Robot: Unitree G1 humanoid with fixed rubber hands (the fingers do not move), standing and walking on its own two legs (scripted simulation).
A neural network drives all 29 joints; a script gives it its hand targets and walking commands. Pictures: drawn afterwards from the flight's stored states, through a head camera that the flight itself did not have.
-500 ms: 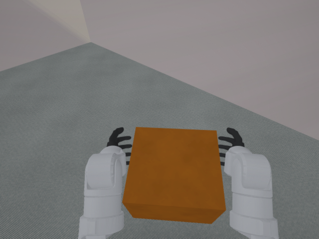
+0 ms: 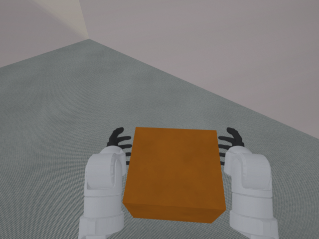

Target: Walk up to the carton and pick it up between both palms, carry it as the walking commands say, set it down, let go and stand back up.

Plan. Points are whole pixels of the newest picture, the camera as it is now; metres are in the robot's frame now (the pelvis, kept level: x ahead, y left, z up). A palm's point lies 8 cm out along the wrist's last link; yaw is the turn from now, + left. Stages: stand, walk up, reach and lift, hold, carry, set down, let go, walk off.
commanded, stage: carry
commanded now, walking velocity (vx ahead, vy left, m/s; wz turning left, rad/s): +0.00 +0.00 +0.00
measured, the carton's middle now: (173, 175) +0.28 -0.02 +0.02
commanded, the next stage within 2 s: none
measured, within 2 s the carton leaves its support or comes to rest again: neither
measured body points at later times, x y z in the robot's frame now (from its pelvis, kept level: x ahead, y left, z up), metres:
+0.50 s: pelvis -0.01 +0.00 +0.00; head -0.04 +0.00 +0.45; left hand +0.29 +0.13 +0.09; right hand +0.28 -0.17 +0.09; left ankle -0.01 +0.10 -0.73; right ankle +0.02 -0.11 -0.73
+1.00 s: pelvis +0.00 +0.00 +0.00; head -0.01 +0.00 +0.45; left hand +0.31 +0.13 +0.08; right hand +0.30 -0.17 +0.08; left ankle -0.01 +0.10 -0.73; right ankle +0.02 -0.11 -0.73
